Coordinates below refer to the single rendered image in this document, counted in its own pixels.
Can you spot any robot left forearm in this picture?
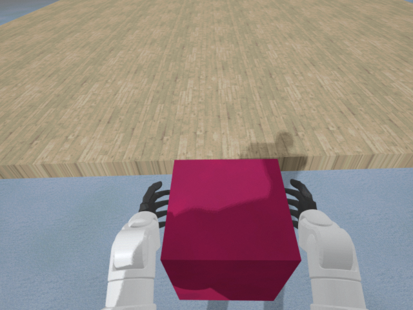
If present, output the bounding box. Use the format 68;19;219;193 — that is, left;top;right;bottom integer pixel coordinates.
101;211;161;310

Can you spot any robot left hand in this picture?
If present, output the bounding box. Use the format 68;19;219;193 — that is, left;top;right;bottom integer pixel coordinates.
139;181;170;228

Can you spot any robot right forearm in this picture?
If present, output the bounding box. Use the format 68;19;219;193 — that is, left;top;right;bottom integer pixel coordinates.
298;209;368;310

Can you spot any carton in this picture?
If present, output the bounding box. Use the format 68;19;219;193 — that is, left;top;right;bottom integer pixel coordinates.
161;159;301;301

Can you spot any robot right hand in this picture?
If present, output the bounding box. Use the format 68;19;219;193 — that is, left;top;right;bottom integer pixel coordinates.
285;179;317;229

